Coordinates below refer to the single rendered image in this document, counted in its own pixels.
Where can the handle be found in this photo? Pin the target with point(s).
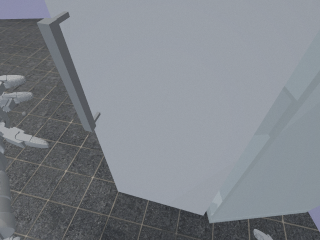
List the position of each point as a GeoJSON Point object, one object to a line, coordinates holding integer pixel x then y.
{"type": "Point", "coordinates": [55, 41]}

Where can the fridge door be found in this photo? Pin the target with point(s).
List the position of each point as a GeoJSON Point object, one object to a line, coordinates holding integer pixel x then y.
{"type": "Point", "coordinates": [182, 85]}

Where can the right robot hand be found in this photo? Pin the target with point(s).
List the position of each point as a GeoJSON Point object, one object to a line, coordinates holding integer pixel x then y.
{"type": "Point", "coordinates": [260, 235]}

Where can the left robot hand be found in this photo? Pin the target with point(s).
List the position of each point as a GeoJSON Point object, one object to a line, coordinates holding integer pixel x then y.
{"type": "Point", "coordinates": [15, 135]}

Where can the left robot forearm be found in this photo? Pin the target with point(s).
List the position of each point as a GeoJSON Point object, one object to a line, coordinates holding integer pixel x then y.
{"type": "Point", "coordinates": [7, 219]}

